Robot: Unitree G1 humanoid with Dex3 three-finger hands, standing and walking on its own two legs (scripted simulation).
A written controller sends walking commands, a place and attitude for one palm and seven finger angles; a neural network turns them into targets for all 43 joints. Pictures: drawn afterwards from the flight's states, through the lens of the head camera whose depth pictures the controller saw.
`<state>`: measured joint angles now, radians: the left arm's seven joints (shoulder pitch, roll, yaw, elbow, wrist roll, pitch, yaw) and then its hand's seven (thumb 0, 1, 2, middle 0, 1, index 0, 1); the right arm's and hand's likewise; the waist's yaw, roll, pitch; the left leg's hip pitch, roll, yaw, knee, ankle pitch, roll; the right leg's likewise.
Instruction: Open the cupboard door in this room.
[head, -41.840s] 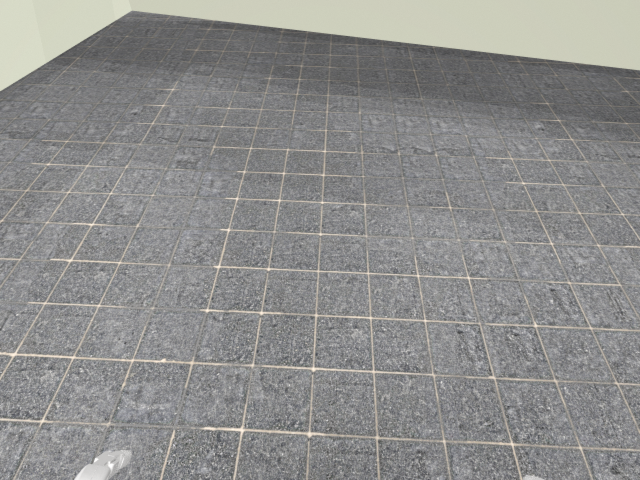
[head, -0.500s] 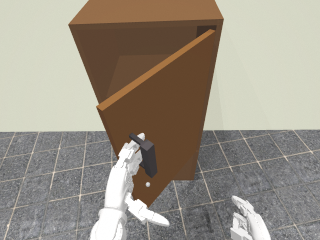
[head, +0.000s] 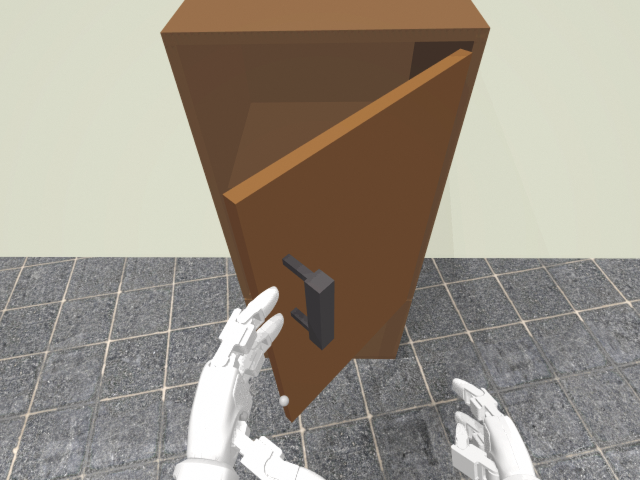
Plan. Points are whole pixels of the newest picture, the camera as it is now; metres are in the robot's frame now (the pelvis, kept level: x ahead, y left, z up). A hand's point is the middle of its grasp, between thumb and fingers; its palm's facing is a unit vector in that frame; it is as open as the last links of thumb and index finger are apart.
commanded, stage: slide the hand sideways off the handle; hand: left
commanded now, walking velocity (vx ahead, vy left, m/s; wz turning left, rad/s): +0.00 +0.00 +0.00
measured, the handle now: (307, 302) +0.31 +0.03 +0.09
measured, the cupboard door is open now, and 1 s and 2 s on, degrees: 47 47 47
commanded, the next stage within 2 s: draw the hand back to the body in 0.26 s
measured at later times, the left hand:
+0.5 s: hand (246, 420) +0.17 +0.08 +0.10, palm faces -0.02 -1.00 -0.05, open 16.2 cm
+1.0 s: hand (131, 399) +0.17 +0.17 +0.15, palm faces +0.18 -0.94 -0.28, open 15.4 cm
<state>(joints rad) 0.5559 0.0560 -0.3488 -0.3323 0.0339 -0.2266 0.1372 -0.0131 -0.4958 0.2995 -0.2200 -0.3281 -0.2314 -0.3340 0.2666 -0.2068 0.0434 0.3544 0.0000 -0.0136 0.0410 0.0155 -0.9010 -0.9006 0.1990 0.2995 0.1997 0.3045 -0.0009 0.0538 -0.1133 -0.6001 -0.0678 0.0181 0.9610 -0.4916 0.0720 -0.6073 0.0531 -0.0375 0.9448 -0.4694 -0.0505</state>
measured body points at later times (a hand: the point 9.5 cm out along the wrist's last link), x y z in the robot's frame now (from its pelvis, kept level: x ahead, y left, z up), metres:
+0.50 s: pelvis +0.00 -0.01 -0.01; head +0.02 -0.03 +0.44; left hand +0.17 +0.14 +0.10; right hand +0.19 -0.23 -0.07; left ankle +0.00 +0.07 -0.68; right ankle +0.01 -0.09 -0.68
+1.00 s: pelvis +0.00 -0.01 +0.02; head -0.01 -0.03 +0.47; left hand +0.16 +0.22 +0.16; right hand +0.20 -0.23 -0.04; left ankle +0.00 +0.07 -0.68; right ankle +0.00 -0.09 -0.68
